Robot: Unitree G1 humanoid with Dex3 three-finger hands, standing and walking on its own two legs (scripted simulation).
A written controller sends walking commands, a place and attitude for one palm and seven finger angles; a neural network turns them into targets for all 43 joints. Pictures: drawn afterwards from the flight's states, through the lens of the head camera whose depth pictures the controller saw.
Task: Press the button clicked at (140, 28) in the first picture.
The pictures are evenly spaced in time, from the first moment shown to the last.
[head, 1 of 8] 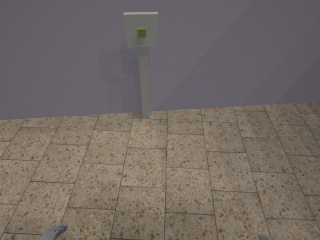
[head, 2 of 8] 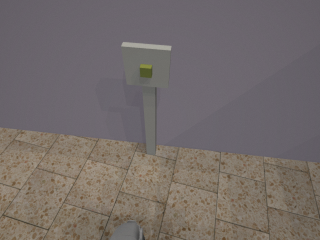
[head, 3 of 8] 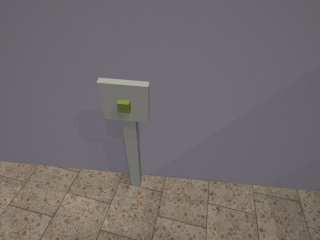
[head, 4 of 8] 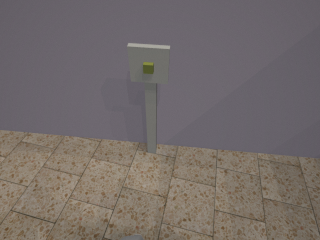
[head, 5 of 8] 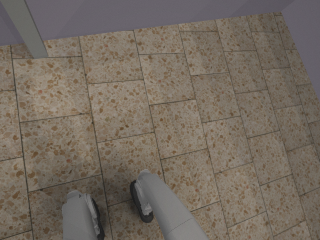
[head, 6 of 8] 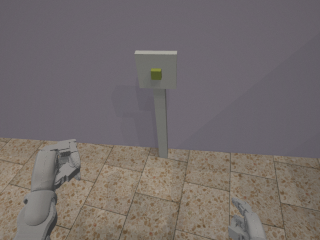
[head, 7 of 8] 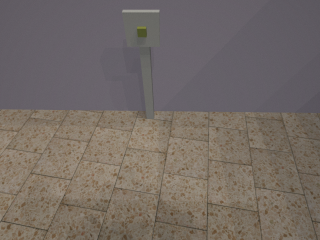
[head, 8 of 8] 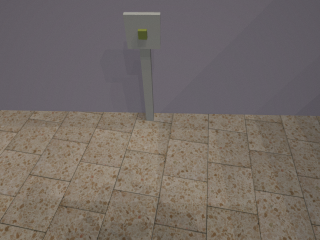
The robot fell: no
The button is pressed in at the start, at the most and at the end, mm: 0 0 0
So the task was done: no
